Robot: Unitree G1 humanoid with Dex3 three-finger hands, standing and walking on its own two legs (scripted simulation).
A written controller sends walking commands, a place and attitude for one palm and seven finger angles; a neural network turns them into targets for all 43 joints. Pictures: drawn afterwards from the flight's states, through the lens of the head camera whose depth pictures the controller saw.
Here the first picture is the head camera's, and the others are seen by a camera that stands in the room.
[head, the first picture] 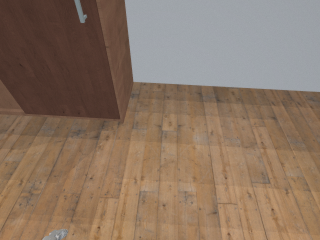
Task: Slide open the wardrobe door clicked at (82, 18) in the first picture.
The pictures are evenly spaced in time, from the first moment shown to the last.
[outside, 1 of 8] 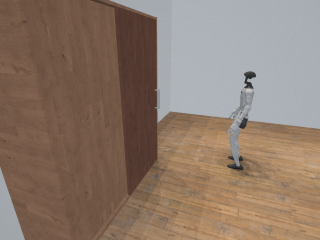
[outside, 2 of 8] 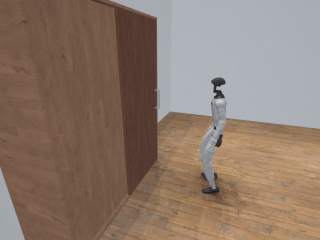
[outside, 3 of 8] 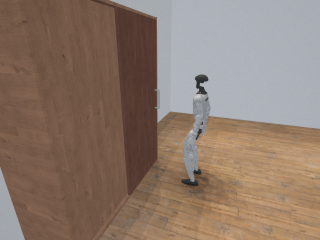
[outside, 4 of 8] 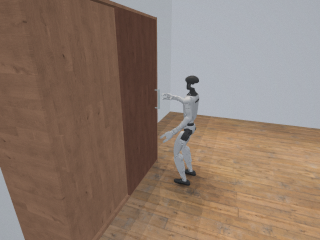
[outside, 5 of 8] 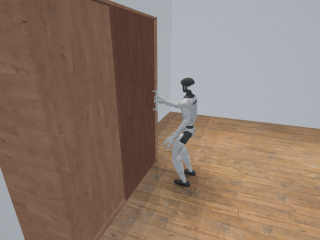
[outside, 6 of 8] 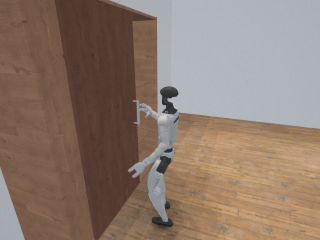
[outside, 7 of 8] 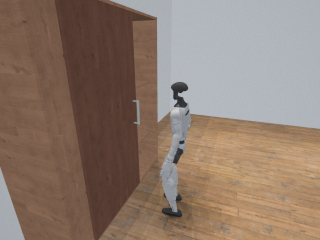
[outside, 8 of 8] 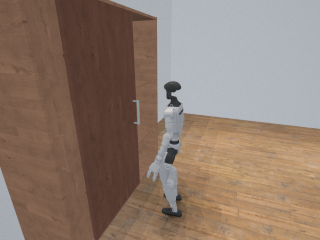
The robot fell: no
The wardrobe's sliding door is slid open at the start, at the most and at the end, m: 0.00 0.57 0.56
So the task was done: yes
